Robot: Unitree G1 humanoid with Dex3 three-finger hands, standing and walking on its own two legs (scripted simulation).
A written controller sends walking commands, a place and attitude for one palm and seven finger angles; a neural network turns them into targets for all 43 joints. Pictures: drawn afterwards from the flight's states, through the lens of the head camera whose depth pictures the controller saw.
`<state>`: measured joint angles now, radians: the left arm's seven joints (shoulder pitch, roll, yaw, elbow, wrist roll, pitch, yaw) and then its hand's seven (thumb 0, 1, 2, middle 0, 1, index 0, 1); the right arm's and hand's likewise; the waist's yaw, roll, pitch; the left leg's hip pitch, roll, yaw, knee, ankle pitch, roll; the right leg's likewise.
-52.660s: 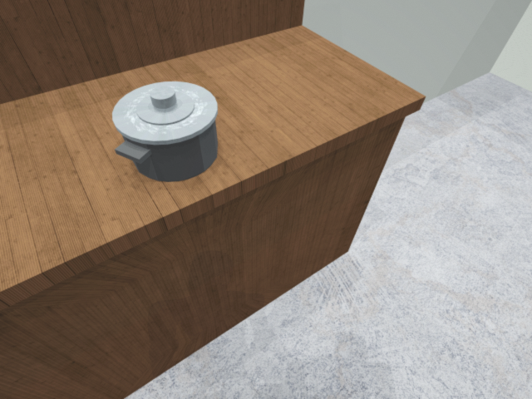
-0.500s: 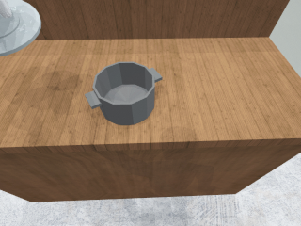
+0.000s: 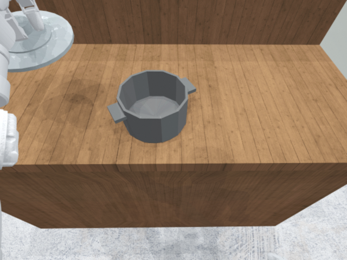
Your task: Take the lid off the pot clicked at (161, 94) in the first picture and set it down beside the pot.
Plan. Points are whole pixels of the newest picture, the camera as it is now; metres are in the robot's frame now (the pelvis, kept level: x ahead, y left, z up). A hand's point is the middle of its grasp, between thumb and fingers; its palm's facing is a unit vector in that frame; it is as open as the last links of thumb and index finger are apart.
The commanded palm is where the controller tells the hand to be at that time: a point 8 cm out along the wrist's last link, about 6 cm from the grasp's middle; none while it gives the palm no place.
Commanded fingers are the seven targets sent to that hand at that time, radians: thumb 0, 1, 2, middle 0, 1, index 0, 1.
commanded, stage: lower the lid onto the table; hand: left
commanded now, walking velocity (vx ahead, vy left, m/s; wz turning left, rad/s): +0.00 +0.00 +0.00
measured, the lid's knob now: (18, 26) +0.51 +0.29 +0.27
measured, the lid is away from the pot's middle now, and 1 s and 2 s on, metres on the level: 0.25 0.24 0.24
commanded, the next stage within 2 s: none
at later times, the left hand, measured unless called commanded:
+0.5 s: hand (20, 47) +0.47 +0.28 +0.25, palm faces -0.23 -0.12 -0.97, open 6.2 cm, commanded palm +0.46 +0.27 +0.31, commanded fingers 0.00 0.66 1.02 -0.87 -1.01 -0.97 -1.04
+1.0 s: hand (40, 58) +0.48 +0.26 +0.21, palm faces -0.31 -0.14 -0.94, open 6.2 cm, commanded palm +0.47 +0.27 +0.28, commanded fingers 0.00 0.66 1.02 -0.87 -1.01 -0.97 -1.04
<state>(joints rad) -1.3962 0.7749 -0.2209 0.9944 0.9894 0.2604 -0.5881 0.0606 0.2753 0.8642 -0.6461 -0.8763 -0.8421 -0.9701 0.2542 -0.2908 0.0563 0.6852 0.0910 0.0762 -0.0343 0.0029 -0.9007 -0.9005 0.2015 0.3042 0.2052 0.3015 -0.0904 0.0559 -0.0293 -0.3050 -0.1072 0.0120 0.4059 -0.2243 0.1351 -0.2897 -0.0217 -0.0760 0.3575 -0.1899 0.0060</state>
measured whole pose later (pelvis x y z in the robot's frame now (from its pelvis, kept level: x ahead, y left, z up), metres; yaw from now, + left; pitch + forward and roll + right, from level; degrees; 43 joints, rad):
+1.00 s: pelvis +0.00 -0.01 +0.00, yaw -1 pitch +7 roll -2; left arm -1.25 0.77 -0.14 1.06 0.96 0.13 -0.54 0.06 0.28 0.86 -0.64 -0.87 -0.85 -0.98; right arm 0.31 -0.30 0.03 0.70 0.08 0.08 -0.03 0.00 -0.90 -0.90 0.20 0.30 0.21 0.30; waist -0.12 0.04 -0.02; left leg -0.31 -0.09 0.02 0.43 -0.24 0.13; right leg -0.30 -0.01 -0.06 0.37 -0.19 0.01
